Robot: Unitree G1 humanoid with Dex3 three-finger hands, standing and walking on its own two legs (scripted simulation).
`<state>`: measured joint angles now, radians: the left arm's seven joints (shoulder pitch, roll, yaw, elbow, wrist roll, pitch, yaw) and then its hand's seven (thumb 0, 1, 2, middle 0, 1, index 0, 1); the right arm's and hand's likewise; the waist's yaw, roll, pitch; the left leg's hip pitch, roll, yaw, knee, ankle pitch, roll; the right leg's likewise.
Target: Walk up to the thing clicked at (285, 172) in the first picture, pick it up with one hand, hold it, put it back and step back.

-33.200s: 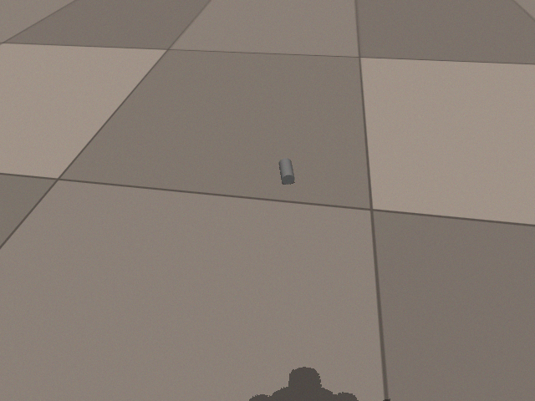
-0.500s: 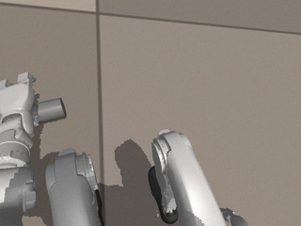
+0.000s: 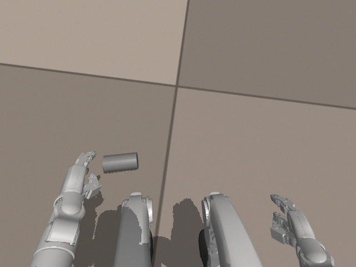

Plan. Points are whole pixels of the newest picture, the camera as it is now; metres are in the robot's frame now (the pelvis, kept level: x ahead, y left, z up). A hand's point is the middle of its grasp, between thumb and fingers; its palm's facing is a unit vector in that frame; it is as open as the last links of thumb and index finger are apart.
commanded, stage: home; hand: left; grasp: from above
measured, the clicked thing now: (121, 162) +0.49 +0.24 -0.48
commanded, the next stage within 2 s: none
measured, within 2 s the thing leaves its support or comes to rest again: neither
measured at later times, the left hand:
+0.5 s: hand (56, 205) +0.25 +0.20 +0.10, palm faces +0.12 -0.97 -0.21, open 7.4 cm
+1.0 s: hand (33, 236) +0.21 +0.20 +0.15, palm faces +0.14 -0.97 -0.19, open 7.4 cm
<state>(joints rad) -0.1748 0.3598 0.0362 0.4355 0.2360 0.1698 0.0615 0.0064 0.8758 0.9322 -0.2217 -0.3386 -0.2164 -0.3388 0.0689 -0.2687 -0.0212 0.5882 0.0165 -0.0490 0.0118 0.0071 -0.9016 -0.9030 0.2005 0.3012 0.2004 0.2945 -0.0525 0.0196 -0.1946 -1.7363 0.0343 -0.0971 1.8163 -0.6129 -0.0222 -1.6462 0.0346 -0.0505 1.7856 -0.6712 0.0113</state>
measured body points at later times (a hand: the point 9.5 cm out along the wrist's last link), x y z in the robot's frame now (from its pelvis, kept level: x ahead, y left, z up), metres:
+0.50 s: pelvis +0.06 +0.01 +0.17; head +0.12 +0.03 +0.62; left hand +0.24 +0.26 +0.12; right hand +0.23 -0.22 +0.09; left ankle +0.08 +0.13 -0.48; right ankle +0.07 -0.13 -0.48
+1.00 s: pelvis +0.07 +0.01 +0.20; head +0.08 +0.02 +0.65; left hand +0.20 +0.25 +0.17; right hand +0.26 -0.22 +0.15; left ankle +0.08 +0.13 -0.48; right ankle +0.07 -0.13 -0.48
